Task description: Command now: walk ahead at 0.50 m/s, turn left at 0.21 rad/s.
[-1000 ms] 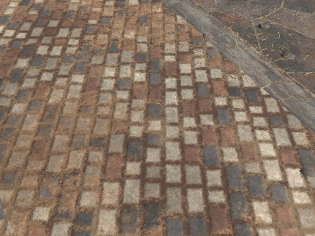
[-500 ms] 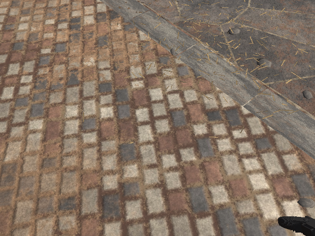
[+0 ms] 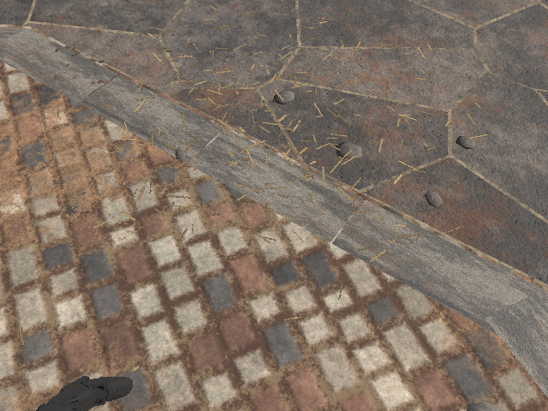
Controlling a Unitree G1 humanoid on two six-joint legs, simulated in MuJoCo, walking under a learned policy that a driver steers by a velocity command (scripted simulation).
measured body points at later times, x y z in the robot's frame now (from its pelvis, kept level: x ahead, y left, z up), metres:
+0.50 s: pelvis +0.25 -0.01 -0.01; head +0.28 +0.00 +0.44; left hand +0.20 +0.28 -0.13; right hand +0.52 -0.19 -0.09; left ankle +0.38 +0.17 -0.70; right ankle +0.18 -0.15 -0.74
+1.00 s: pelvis +0.50 +0.12 +0.00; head +0.52 +0.15 +0.45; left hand +0.57 +0.44 -0.08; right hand +0.71 -0.11 -0.10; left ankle +0.40 +0.16 -0.74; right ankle +0.75 +0.07 -0.70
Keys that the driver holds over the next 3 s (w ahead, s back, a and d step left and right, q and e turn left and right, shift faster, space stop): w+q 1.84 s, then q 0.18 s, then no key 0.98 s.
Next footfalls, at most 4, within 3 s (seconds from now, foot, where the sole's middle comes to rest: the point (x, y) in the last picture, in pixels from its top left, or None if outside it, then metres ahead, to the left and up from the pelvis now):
0.10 right None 0.22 -0.14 -0.78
0.60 left None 0.43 0.18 -0.78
1.10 right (201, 301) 0.78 0.13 -0.78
1.62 left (52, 314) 0.78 0.52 -0.78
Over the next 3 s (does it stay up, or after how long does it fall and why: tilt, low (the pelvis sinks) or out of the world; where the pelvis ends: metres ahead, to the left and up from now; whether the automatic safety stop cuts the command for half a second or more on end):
stays up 0.92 0.65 -0.01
